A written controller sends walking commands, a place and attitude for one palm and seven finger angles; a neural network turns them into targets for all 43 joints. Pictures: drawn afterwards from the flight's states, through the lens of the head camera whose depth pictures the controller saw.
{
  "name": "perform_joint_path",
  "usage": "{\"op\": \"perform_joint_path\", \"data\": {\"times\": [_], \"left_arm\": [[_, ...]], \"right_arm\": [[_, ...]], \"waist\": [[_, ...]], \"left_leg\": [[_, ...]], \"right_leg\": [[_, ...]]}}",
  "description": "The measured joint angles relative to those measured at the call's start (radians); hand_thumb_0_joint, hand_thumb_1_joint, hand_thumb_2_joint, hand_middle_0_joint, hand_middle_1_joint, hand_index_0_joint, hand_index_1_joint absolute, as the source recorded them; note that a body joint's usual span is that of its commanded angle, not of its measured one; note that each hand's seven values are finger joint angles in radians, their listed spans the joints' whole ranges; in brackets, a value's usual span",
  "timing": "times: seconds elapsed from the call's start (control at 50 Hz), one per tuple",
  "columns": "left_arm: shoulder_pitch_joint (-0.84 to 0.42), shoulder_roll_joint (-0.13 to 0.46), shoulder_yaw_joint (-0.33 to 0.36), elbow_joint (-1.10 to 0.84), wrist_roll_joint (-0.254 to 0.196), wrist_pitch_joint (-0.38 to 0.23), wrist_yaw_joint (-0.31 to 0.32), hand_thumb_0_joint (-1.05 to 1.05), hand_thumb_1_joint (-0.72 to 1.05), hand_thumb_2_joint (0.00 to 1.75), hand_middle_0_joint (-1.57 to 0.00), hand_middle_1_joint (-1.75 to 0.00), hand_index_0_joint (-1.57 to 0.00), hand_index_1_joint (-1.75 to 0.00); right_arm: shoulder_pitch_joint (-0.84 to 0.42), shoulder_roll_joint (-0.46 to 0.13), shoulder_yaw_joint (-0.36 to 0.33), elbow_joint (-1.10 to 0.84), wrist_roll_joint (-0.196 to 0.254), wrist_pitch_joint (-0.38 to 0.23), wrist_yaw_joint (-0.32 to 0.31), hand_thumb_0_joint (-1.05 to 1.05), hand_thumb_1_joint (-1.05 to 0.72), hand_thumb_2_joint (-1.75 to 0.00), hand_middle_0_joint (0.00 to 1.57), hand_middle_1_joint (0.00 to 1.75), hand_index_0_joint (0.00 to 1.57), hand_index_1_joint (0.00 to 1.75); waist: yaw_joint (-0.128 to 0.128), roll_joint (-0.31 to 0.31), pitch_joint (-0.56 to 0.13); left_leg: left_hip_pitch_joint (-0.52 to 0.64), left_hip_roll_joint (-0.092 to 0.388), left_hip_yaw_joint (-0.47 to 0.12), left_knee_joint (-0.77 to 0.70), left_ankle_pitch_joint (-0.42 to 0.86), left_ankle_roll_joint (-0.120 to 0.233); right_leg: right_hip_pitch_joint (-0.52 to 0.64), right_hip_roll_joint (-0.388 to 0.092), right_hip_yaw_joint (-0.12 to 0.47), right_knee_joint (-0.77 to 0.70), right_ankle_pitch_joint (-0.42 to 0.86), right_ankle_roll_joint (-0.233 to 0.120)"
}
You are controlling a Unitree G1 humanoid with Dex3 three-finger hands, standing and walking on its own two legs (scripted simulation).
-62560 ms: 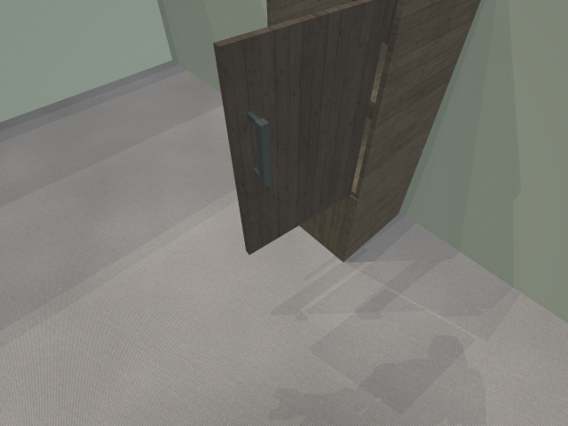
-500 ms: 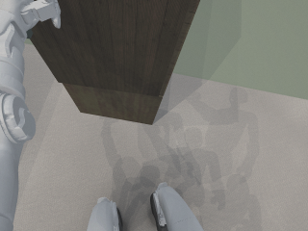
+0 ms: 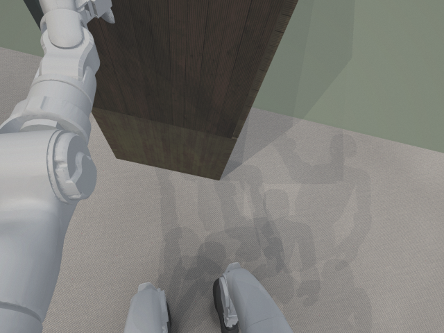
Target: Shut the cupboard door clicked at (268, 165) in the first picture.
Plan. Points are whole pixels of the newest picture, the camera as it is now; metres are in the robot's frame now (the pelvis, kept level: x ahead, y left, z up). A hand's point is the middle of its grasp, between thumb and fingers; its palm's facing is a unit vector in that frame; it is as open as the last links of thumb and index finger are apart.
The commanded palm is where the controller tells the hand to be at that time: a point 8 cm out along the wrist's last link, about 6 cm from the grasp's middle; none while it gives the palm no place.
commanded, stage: pull the fist back off the door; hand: left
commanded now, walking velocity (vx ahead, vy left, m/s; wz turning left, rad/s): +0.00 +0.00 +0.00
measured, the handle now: out of the picture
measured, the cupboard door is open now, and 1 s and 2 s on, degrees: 0 0 0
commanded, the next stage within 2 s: draw the hand back to the body in 0.62 s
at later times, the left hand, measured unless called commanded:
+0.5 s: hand (110, 26) +0.56 +0.07 +0.13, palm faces +0.06 -1.00 -0.02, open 3.1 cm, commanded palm +0.52 +0.11 +0.13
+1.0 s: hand (71, 59) +0.48 +0.11 +0.16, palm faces +0.08 -1.00 -0.02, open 3.1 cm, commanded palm +0.43 +0.16 +0.17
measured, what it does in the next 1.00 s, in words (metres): rises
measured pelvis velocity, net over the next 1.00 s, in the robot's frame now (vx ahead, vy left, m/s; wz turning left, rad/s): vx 0.03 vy -0.01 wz -0.02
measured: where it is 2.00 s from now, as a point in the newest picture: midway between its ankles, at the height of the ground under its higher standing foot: (196, 330)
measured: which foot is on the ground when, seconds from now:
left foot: down 0.00-1.00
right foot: down 0.00-1.00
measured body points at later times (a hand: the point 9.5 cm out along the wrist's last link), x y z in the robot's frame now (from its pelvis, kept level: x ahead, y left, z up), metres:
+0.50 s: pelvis +0.03 -0.01 +0.04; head +0.16 -0.01 +0.47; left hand +0.55 +0.12 +0.13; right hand -0.02 -0.26 -0.08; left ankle +0.03 +0.11 -0.64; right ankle +0.04 -0.12 -0.64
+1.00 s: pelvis +0.03 -0.01 +0.06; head +0.09 -0.03 +0.50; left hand +0.47 +0.16 +0.16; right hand +0.07 -0.26 -0.07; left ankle +0.02 +0.11 -0.64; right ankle +0.04 -0.12 -0.64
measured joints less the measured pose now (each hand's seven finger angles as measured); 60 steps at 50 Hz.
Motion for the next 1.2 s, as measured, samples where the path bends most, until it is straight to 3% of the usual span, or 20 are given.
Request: {"op": "perform_joint_path", "data": {"times": [0.08,0.16,0.36,0.46,0.58,0.68,0.8,0.92,1.04,1.2], "left_arm": [[0.011,0.017,0.008,0.033,-0.016,-0.007,-0.035,0.0,0.88,0.95,-1.29,-1.5,-1.3,-1.5],[0.066,0.012,0.034,0.017,-0.052,-0.026,-0.072,0.0,0.91,0.94,-1.29,-1.5,-1.3,-1.5],[0.28,-0.088,0.053,-0.104,-0.101,-0.108,-0.085,0.01,0.9,0.91,-1.29,-1.5,-1.3,-1.5],[0.396,-0.151,0.017,-0.199,-0.123,-0.148,-0.092,0.02,0.9,0.9,-1.29,-1.5,-1.3,-1.5],[0.513,-0.23,-0.049,-0.289,-0.156,-0.155,-0.097,0.02,0.9,0.9,-1.29,-1.5,-1.3,-1.5],[0.521,-0.268,-0.082,-0.267,-0.152,-0.16,-0.08,0.02,0.9,0.9,-1.3,-1.5,-1.3,-1.5],[0.484,-0.258,-0.064,-0.227,-0.14,-0.177,-0.082,0.02,0.9,0.9,-1.3,-1.5,-1.3,-1.5],[0.65,-0.245,-0.034,-0.401,-0.182,-0.147,-0.147,0.02,0.9,0.9,-1.29,-1.5,-1.3,-1.5],[0.864,-0.25,-0.079,-0.617,-0.26,-0.075,-0.207,0.02,0.9,0.9,-1.29,-1.5,-1.3,-1.5],[1.05,-0.255,-0.141,-0.851,-0.308,-0.005,-0.273,0.02,0.9,0.9,-1.29,-1.5,-1.29,-1.5]], "right_arm": [[0.0,0.006,0.007,-0.001,0.016,0.015,-0.004,0.01,-0.9,-0.9,0.2,0.3,0.2,0.3],[0.025,-0.003,0.007,-0.008,0.027,0.019,-0.012,0.01,-0.9,-0.9,0.2,0.3,0.2,0.3],[0.059,-0.028,-0.03,-0.002,0.045,0.043,-0.018,0.01,-0.9,-0.9,0.2,0.3,0.2,0.3],[0.041,-0.032,-0.055,-0.003,0.054,0.055,-0.023,0.01,-0.9,-0.9,0.2,0.3,0.2,0.3],[-0.008,-0.032,-0.071,-0.009,0.068,0.07,-0.03,0.01,-0.9,-0.9,0.2,0.3,0.2,0.3],[-0.071,-0.025,-0.067,-0.011,0.073,0.068,-0.04,0.01,-0.9,-0.9,0.2,0.3,0.2,0.3],[-0.124,-0.012,-0.055,-0.022,0.074,0.063,-0.048,0.01,-0.9,-0.9,0.2,0.3,0.2,0.3],[-0.091,-0.004,-0.051,-0.058,0.101,0.092,-0.059,0.01,-0.9,-0.9,0.2,0.3,0.2,0.3],[-0.059,-0.006,-0.045,-0.049,0.141,0.094,-0.085,0.01,-0.9,-0.9,0.2,0.3,0.2,0.3],[-0.115,-0.027,-0.045,-0.036,0.165,0.049,-0.121,0.01,-0.9,-0.9,0.2,0.3,0.2,0.3]], "waist": [[-0.01,0.005,0.01],[0.002,0.011,0.013],[0.058,0.001,0.01],[0.094,-0.009,0.002],[0.139,-0.013,-0.011],[0.154,-0.019,-0.011],[0.153,-0.024,-0.013],[0.186,-0.017,-0.01],[0.228,-0.011,0.012],[0.263,-0.013,0.028]], "left_leg": [[0.034,0.003,0.01,-0.032,0.012,0.0],[0.086,0.009,0.028,-0.077,0.022,0.001],[0.221,0.013,0.059,-0.165,0.025,-0.001],[0.281,0.01,0.063,-0.193,0.021,-0.003],[0.351,0.004,0.059,-0.222,0.018,-0.005],[0.381,-0.005,0.051,-0.225,0.018,-0.006],[0.374,-0.009,0.054,-0.213,0.02,-0.007],[0.456,0.0,0.084,-0.272,0.036,-0.006],[0.586,0.002,0.078,-0.357,0.066,-0.007],[0.708,-0.009,0.064,-0.426,0.099,-0.004]], "right_leg": [[0.028,0.003,0.009,-0.026,0.013,-0.002],[0.068,0.009,0.027,-0.063,0.026,-0.001],[0.182,0.014,0.057,-0.127,0.026,-0.002],[0.236,0.011,0.062,-0.146,0.017,-0.003],[0.307,0.006,0.058,-0.168,0.008,-0.004],[0.338,-0.003,0.05,-0.165,0.0,-0.004],[0.326,-0.007,0.053,-0.143,-0.003,-0.006],[0.389,0.003,0.083,-0.188,0.018,-0.005],[0.525,0.006,0.076,-0.279,0.048,-0.007],[0.658,-0.004,0.062,-0.355,0.077,-0.004]]}}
